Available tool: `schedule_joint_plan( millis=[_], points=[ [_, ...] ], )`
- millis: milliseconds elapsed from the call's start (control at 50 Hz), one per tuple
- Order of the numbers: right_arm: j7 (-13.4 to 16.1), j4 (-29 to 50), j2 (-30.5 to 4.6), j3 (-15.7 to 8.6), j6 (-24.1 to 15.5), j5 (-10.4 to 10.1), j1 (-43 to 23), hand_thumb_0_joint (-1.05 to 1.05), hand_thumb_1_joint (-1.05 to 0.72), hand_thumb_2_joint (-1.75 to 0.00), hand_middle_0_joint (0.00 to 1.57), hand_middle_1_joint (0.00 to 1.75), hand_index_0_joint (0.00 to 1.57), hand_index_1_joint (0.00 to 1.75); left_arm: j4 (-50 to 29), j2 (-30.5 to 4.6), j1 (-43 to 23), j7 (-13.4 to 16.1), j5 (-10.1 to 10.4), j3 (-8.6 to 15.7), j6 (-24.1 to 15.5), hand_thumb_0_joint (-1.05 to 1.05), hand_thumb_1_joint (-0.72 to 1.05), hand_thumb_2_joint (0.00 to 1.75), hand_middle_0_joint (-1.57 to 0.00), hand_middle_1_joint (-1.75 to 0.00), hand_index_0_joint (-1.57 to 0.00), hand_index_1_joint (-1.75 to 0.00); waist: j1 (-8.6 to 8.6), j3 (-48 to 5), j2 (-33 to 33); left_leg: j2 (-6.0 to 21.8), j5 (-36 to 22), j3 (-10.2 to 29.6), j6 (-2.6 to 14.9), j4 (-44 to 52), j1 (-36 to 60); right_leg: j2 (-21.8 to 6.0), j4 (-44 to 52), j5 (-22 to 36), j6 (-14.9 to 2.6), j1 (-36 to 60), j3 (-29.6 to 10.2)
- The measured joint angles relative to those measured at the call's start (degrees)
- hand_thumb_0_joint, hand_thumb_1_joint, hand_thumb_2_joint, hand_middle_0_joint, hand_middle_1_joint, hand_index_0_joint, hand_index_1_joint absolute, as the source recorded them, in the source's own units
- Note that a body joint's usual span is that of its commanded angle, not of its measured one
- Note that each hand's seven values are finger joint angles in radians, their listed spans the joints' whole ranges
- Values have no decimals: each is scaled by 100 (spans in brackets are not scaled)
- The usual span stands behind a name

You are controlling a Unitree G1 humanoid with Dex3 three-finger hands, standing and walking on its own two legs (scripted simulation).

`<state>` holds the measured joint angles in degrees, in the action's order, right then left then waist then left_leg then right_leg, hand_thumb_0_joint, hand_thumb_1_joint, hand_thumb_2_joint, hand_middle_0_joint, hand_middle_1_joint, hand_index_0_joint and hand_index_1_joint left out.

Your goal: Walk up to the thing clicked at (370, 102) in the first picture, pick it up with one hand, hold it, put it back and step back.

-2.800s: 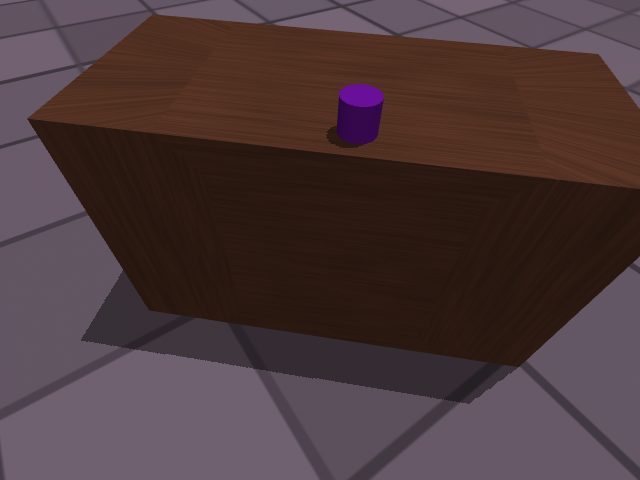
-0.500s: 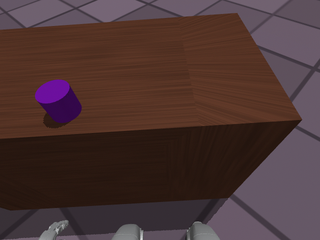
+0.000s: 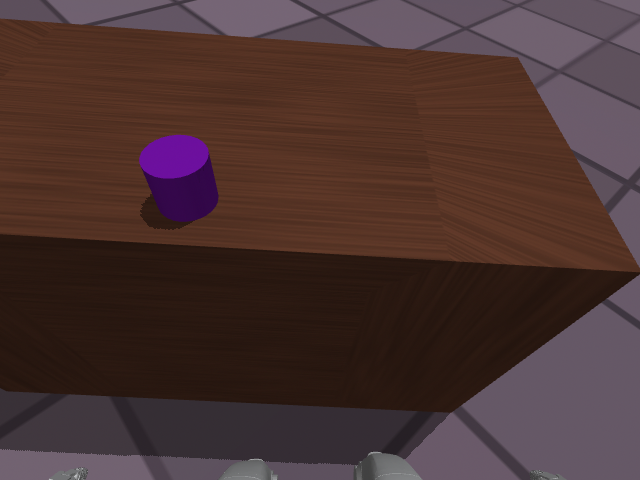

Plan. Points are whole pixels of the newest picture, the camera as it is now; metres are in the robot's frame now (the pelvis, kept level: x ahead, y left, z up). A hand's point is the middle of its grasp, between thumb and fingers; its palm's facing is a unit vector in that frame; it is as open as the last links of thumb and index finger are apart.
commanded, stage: walk up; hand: left
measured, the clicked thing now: (181, 178) +0.47 +0.21 +0.09
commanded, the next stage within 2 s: stand in 1.74 s
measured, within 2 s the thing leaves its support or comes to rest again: neither
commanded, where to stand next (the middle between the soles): +0.08 +0.01 m, yaw -1 degrees
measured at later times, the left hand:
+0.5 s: hand out of the picture +0.08 +0.26 -0.13, palm faces -0.05 -0.94 -0.35, open 7.4 cm
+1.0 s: hand out of the picture +0.13 +0.25 -0.12, palm faces -0.07 -0.93 -0.35, open 7.4 cm
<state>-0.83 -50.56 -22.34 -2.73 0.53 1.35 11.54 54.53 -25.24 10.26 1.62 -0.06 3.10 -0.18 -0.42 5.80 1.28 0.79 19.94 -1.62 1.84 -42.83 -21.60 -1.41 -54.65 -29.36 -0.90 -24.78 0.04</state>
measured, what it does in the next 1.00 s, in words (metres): steps on the spot: right foot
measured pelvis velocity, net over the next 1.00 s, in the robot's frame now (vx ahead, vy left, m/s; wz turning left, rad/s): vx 0.02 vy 0.00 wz -0.05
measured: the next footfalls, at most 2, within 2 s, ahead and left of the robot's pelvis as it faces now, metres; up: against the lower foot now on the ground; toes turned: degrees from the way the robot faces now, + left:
right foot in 0.06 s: +0.04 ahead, -0.13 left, +0.00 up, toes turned -2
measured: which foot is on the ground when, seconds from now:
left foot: down 0.00-1.00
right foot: up 0.00-0.04, down 0.06-1.00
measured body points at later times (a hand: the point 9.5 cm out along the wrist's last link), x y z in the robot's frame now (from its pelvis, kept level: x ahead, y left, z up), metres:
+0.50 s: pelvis +0.00 +0.00 +0.02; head -0.01 +0.01 +0.47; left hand +0.08 +0.31 -0.10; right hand +0.07 -0.30 -0.10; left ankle +0.03 +0.11 -0.71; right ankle +0.00 -0.13 -0.71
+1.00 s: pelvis +0.02 +0.00 +0.03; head +0.02 +0.00 +0.48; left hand +0.13 +0.30 -0.10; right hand +0.09 -0.31 -0.10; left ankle +0.03 +0.11 -0.71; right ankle +0.00 -0.13 -0.71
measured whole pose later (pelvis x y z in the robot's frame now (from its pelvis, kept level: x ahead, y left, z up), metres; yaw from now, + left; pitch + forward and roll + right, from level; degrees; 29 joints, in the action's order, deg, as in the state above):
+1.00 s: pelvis +0.02 +0.00 +0.03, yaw -3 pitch -2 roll +0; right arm -0.9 -64.9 -19.9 -1.4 -0.3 0.2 4.5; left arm 65.7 -20.2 4.0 0.2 -0.9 0.2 -1.5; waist -0.7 2.2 0.0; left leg 0.6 10.7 -3.9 0.8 -20.4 -7.3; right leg -0.7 -19.6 -12.1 1.1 -5.1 -1.2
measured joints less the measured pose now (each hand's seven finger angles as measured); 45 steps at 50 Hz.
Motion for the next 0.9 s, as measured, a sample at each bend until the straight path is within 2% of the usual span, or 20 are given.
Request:
schedule_joint_plan(
  millis=[60,80,120,160,240,380,520,900],
  points=[
    [2,-22,-1,60,-4,-21,-48,1,-90,-90,21,30,21,30,95,46,101,-34,-31,-17,-66,0,91,90,-20,-30,-20,-30,66,-19,-89,53,-1,-60,-9,-23,-23,65,1111,173,22,587,94],
    [4,-44,-23,76,3,-41,-89,1,-90,-90,21,30,21,30,149,96,105,-34,-52,-19,-96,0,91,90,-20,-30,-20,-30,87,13,-179,110,26,-55,-24,-88,-28,126,1443,662,51,736,109],
    [22,-139,-56,92,34,-104,-160,1,-90,-90,21,30,21,30,242,247,101,-35,-119,-61,-152,0,91,90,-20,-30,-20,-30,69,89,-456,243,25,88,-54,-153,27,273,1700,993,113,947,226],
    [30,-239,17,129,57,-130,-188,1,-90,-90,21,30,21,30,277,282,190,-78,-148,-122,-193,0,91,90,-20,-30,-20,-30,121,-10,-405,138,90,75,-45,12,134,203,1693,991,117,951,150],
    [-16,-436,102,154,-48,-124,-224,1,-90,-90,21,30,21,30,412,351,179,-146,-107,-210,-127,0,90,90,-21,-30,-20,-30,95,-140,-283,-56,-337,-58,-18,481,417,-3,1720,996,191,1037,42],
    [-113,-753,221,238,-47,-86,-284,1,-90,-90,21,30,21,30,552,383,51,-213,-97,-252,-166,0,90,90,-21,-30,-20,-30,91,-379,-195,-23,-541,-100,-27,1013,652,47,2320,1303,146,1273,-1],
    [-96,-1036,180,238,-91,-88,-328,1,-90,-90,21,30,21,30,740,411,-122,-220,-83,-274,-186,0,91,90,-20,-30,-20,-30,48,-399,-115,-21,-779,-118,-59,1545,870,58,2866,1573,194,1483,-19],
    [-7,-1402,204,145,-88,-118,-668,1,-91,-90,20,30,21,30,1090,491,-573,-152,-71,-297,-143,0,91,90,-20,-30,-20,-30,-22,-358,-130,-12,-912,-203,-103,2163,1361,75,3457,1721,195,1925,-99]
  ],
)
